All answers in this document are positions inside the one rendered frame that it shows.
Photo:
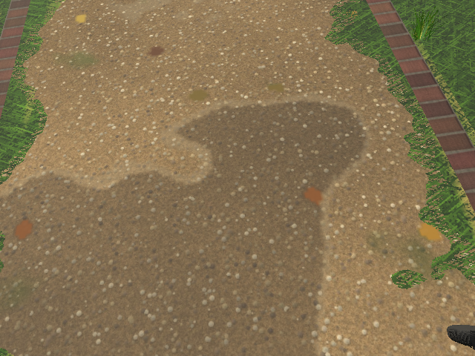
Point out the right robot hand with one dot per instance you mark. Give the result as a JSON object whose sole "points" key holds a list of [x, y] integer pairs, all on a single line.
{"points": [[464, 334]]}

